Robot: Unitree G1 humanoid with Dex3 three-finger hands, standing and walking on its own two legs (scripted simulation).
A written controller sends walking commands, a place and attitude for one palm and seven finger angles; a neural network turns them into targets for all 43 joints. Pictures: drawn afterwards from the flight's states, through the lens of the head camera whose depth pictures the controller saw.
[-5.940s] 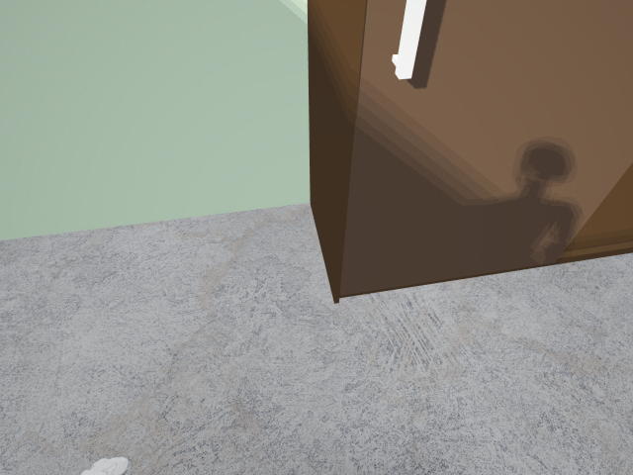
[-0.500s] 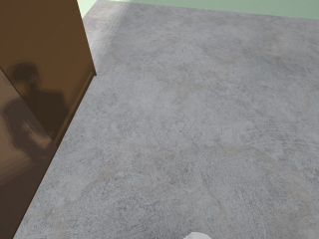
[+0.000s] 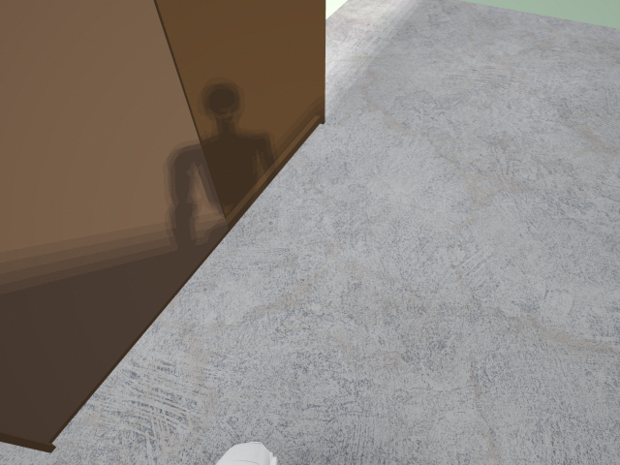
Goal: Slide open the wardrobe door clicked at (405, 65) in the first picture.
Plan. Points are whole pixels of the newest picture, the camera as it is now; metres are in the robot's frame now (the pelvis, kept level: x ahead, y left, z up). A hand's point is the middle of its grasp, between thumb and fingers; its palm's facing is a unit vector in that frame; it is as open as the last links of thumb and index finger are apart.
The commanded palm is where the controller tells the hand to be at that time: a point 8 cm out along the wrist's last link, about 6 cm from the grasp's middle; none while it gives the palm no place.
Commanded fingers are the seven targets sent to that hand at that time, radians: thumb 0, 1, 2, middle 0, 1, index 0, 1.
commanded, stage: turn to face it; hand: left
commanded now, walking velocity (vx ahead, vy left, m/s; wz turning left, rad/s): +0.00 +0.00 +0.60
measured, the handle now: out of the picture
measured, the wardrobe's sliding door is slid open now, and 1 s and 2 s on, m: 0.00 0.00 0.00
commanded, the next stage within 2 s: take the last steps up to it in 1.70 s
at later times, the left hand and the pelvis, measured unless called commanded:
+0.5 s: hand out of the picture +0.06 +0.25 -0.15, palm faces +0.29 -0.91 -0.30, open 7.4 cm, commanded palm none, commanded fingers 0.00 0.90 0.90 -0.20 -0.30 -0.20 -0.30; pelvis -0.01 +0.00 -0.01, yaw +17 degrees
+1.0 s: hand out of the picture -0.15 +0.23 -0.19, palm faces +0.60 -0.76 -0.26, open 7.4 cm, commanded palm none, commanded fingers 0.00 0.90 0.90 -0.20 -0.30 -0.20 -0.30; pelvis -0.04 +0.03 -0.02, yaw +35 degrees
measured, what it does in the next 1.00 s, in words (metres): steps on the spot, turning left: left foot, then right foot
